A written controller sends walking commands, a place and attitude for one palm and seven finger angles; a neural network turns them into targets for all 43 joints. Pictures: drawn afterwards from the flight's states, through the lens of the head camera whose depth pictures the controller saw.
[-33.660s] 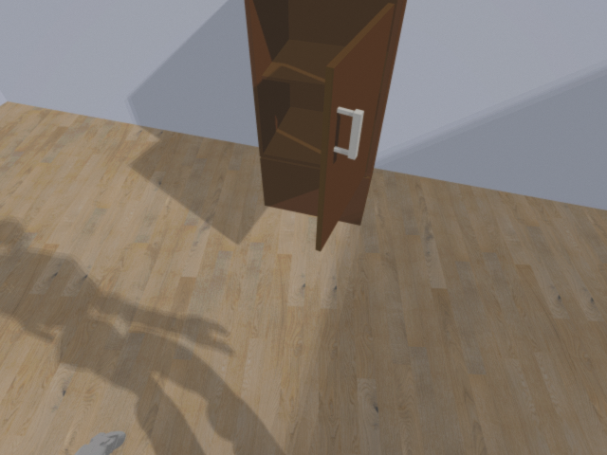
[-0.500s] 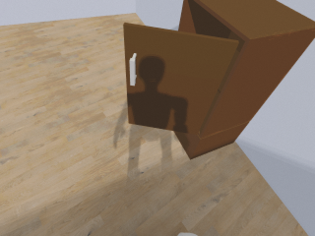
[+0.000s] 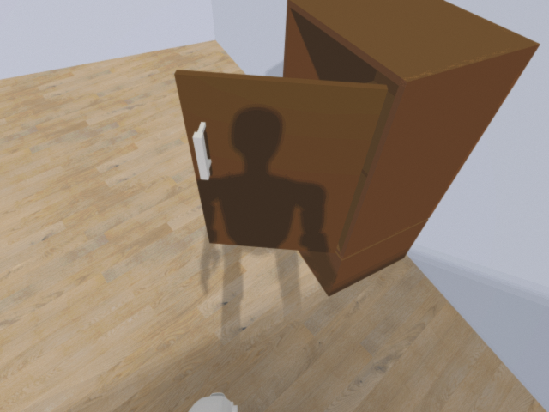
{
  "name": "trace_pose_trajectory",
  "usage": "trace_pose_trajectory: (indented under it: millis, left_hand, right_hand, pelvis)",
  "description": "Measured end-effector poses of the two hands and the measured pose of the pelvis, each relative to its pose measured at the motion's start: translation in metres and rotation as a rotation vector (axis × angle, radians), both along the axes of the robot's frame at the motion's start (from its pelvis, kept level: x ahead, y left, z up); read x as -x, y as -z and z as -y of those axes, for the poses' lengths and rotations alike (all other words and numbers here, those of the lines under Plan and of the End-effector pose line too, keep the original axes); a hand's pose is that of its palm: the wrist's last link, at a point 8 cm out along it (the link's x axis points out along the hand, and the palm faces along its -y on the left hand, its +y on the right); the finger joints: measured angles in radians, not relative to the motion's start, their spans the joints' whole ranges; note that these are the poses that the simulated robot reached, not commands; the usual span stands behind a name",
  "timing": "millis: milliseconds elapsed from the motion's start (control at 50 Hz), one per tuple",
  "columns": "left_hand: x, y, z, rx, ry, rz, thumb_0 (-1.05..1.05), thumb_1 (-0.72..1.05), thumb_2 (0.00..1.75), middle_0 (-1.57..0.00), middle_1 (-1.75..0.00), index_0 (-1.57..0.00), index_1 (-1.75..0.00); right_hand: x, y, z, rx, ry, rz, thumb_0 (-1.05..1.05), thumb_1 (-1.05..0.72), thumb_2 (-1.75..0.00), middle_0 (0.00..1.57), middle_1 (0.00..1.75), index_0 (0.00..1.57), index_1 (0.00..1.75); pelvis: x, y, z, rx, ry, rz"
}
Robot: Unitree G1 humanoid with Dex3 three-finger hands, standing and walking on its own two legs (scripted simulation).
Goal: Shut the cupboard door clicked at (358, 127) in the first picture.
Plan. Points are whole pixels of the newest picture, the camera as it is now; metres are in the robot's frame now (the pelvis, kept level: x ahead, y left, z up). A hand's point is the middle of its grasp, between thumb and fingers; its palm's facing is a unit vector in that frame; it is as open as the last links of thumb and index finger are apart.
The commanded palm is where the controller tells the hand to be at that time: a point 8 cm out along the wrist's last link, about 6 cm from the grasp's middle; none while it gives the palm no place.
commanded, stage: take the last steps up to it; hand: left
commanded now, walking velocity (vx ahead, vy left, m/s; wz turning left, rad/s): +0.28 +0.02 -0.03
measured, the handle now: (203, 151) +0.64 +0.19 -0.03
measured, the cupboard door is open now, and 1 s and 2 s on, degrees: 58 58 58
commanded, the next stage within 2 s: come to a stop and stand still in 0.36 s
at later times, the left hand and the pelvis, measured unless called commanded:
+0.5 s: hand (175, 341) +0.26 +0.19 -0.16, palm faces -0.03 -0.98 -0.21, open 7.4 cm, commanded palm none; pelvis +0.15 +0.01 +0.00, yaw -3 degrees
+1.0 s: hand (148, 367) +0.22 +0.24 -0.19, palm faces +0.06 -0.98 -0.19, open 7.3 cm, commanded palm none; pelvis +0.17 +0.05 -0.01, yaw -1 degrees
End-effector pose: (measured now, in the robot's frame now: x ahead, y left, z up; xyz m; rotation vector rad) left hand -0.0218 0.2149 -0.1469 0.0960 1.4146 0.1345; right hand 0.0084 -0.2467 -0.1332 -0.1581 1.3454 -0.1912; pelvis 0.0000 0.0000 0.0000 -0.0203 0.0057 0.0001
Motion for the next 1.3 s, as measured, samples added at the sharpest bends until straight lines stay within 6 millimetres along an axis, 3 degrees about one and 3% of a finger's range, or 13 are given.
trace_pose_trajectory:
  millis: [100,160,260,340,460,560,640,700,820,920,1080,1200,1300]
  left_hand:
    - [-0.006,0.022,-0.016,0.037,-0.037,-0.098,0.01,0.91,0.9,-0.2,-0.3,-0.2,-0.3]
    - [-0.029,0.027,-0.031,0.03,-0.018,-0.116,0.01,0.91,0.9,-0.2,-0.3,-0.2,-0.3]
    - [-0.107,0.01,-0.051,-0.01,0.032,0.0,0.01,0.91,0.9,-0.2,-0.3,-0.2,-0.3]
    - [-0.176,-0.007,-0.054,-0.036,0.054,0.135,0.01,0.91,0.9,-0.19,-0.3,-0.19,-0.3]
    - [-0.256,-0.022,-0.037,-0.058,0.103,0.244,0.01,0.91,0.9,-0.19,-0.3,-0.19,-0.3]
    - [-0.293,-0.015,-0.01,-0.072,0.123,0.271,0.0,0.91,0.9,-0.19,-0.3,-0.19,-0.3]
    - [-0.296,-0.013,0.008,-0.052,0.117,0.227,0.0,0.92,0.9,-0.2,-0.3,-0.2,-0.3]
    - [-0.298,-0.013,0.005,-0.061,0.081,0.227,-0.01,0.94,0.9,-0.2,-0.3,-0.2,-0.3]
    - [-0.282,-0.009,-0.02,-0.071,0.045,0.191,-0.01,0.93,0.9,-0.2,-0.3,-0.2,-0.3]
    - [-0.258,0.008,-0.054,-0.064,0.025,0.151,0.0,0.92,0.9,-0.2,-0.3,-0.2,-0.3]
    - [-0.212,0.007,-0.085,-0.041,-0.016,0.06,0.01,0.91,0.9,-0.2,-0.3,-0.2,-0.3]
    - [-0.181,0.003,-0.088,-0.032,0.001,-0.024,0.01,0.91,0.9,-0.2,-0.3,-0.19,-0.3]
    - [-0.176,0.0,-0.077,-0.028,0.035,-0.038,0.01,0.91,0.9,-0.19,-0.3,-0.19,-0.3]
  right_hand:
    - [-0.064,0.005,-0.021,0.031,-0.051,0.068,0.01,-0.9,-0.9,0.2,0.3,0.19,0.3]
    - [-0.087,0.005,-0.034,0.043,-0.049,0.106,0.01,-0.9,-0.9,0.2,0.3,0.2,0.3]
    - [-0.094,-0.002,-0.054,0.016,-0.011,0.087,0.01,-0.91,-0.9,0.2,0.3,0.2,0.3]
    - [-0.089,-0.001,-0.062,-0.021,0.013,0.017,0.01,-0.91,-0.9,0.21,0.3,0.2,0.3]
    - [-0.09,0.01,-0.063,-0.082,0.066,-0.069,0.01,-0.91,-0.9,0.21,0.3,0.2,0.3]
    - [-0.107,0.027,-0.049,-0.112,0.098,-0.117,0.01,-0.9,-0.9,0.21,0.3,0.2,0.3]
    - [-0.133,0.023,-0.038,-0.096,0.102,-0.119,0.01,-0.9,-0.9,0.2,0.3,0.2,0.3]
    - [-0.153,0.017,-0.03,-0.07,0.079,-0.106,0.01,-0.9,-0.9,0.2,0.3,0.2,0.3]
    - [-0.195,0.008,-0.021,-0.002,0.025,-0.027,0.01,-0.9,-0.9,0.2,0.3,0.19,0.3]
    - [-0.214,0.001,-0.032,0.05,-0.007,0.072,0.01,-0.91,-0.9,0.2,0.3,0.19,0.3]
    - [-0.202,-0.015,-0.072,0.059,-0.058,0.073,0.01,-0.91,-0.9,0.2,0.3,0.2,0.3]
    - [-0.185,-0.02,-0.074,0.067,-0.023,0.06,0.01,-0.92,-0.9,0.21,0.3,0.2,0.3]
    - [-0.151,-0.017,-0.064,0.061,0.023,0.018,0.01,-0.91,-0.9,0.21,0.3,0.2,0.3]
  pelvis:
    - [-0.04,0.016,-0.021,0.011,-0.002,0.0]
    - [-0.058,0.018,-0.03,-0.004,0.022,0.011]
    - [-0.084,0.003,-0.036,-0.011,0.037,0.016]
    - [-0.105,-0.005,-0.035,-0.015,0.038,0.017]
    - [-0.14,-0.004,-0.023,-0.034,0.044,0.02]
    - [-0.172,0.008,-0.003,-0.046,0.056,0.017]
    - [-0.185,0.003,0.002,-0.026,0.032,0.009]
    - [-0.187,0.0,0.004,-0.031,0.021,0.008]
    - [-0.181,-0.001,-0.011,-0.028,0.013,0.016]
    - [-0.173,0.008,-0.035,-0.001,0.01,0.024]
    - [-0.164,-0.004,-0.056,0.01,0.014,0.021]
    - [-0.154,-0.009,-0.06,0.017,0.032,-0.002]
    - [-0.142,-0.01,-0.053,0.022,0.036,-0.004]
